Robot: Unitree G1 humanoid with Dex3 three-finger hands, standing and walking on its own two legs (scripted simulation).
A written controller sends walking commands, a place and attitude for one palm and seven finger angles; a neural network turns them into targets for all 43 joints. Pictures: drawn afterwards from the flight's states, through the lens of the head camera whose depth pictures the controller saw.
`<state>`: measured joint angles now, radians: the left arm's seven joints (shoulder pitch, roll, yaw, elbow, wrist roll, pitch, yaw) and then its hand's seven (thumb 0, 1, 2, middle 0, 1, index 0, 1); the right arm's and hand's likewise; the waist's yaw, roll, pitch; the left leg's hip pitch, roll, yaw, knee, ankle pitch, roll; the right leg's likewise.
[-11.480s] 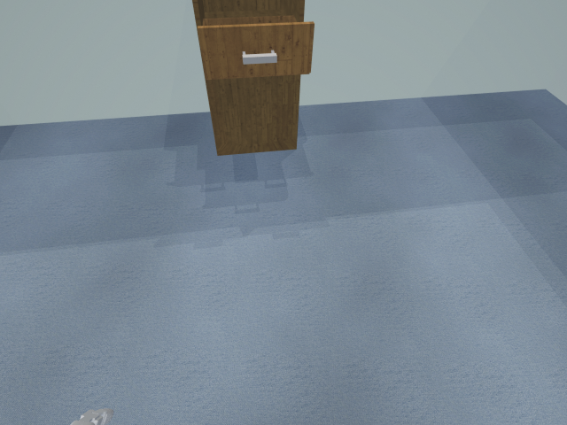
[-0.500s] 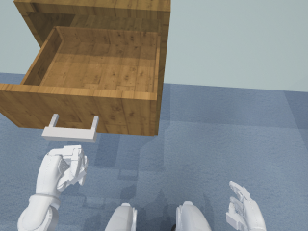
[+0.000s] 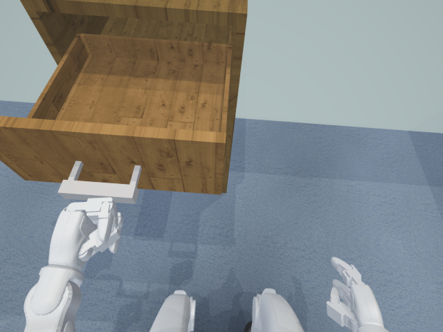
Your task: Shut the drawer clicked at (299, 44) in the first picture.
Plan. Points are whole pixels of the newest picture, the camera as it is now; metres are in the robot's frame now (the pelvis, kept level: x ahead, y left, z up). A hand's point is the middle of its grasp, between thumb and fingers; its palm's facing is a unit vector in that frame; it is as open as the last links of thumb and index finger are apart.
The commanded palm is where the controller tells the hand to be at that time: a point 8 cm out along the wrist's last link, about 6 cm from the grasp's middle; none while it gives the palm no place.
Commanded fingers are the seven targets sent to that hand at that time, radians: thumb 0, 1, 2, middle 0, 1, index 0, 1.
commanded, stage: push the drawer shut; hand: left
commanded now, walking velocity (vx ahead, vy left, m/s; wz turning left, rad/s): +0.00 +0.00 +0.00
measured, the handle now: (103, 180) +0.36 +0.22 +0.04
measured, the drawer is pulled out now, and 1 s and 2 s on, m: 0.30 0.19 0.06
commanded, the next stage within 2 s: none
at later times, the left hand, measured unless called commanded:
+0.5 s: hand (120, 209) +0.31 +0.19 +0.04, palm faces -0.05 -1.00 -0.05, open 3.1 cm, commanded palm +0.32 +0.23 +0.05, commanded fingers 0.00 0.90 0.90 -1.40 -1.60 -1.40 -1.60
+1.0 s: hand (131, 169) +0.39 +0.18 +0.04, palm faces -0.05 -1.00 -0.05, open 3.3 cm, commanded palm +0.38 +0.24 +0.05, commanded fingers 0.00 0.90 0.90 -1.40 -1.60 -1.40 -1.60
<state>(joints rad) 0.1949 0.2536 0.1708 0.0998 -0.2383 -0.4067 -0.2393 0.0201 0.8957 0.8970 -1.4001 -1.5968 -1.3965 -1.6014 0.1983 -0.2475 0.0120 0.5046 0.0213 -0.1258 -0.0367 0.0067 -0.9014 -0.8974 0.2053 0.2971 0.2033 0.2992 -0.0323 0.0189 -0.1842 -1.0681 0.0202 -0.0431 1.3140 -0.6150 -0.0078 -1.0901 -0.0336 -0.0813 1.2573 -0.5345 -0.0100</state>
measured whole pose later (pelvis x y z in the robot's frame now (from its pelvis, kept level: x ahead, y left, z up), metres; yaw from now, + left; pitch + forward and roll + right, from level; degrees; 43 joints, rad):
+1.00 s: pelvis -0.01 +0.01 +0.01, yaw -1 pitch +22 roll -2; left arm -0.37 0.31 0.24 0.65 -0.18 -0.44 -0.23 0.04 0.85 0.92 -1.40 -1.60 -1.40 -1.60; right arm 0.27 -0.26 0.02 0.60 0.02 -0.05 -0.04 0.00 -0.90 -0.90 0.21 0.30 0.20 0.30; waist -0.08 0.01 -0.16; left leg -1.07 0.02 -0.02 1.25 -0.57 0.01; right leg -1.10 -0.03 -0.05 1.19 -0.48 0.00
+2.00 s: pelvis -0.02 +0.01 -0.01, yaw -2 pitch +28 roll -3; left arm -0.93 0.52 0.40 1.15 -0.06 -0.44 -0.24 0.02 0.86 0.93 -1.40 -1.60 -1.40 -1.60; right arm 0.33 -0.27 0.05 0.63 -0.03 0.05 0.00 0.00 -0.90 -0.90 0.21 0.30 0.20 0.30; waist -0.20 0.03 -0.13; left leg -1.25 0.04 -0.03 1.33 -0.57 0.01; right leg -1.26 -0.01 -0.07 1.24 -0.46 0.00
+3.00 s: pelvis -0.03 +0.02 -0.03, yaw -4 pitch +34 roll -7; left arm -1.32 0.79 0.36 1.36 0.06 -0.31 -0.23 0.07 0.66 0.94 -1.40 -1.60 -1.40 -1.60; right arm 0.37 -0.26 0.12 0.63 -0.06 0.03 0.00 0.00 -0.90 -0.90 0.21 0.30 0.20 0.30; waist -0.32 0.04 -0.11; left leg -1.45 0.04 -0.09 1.42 -0.56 0.01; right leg -1.42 0.00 -0.12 1.27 -0.43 0.00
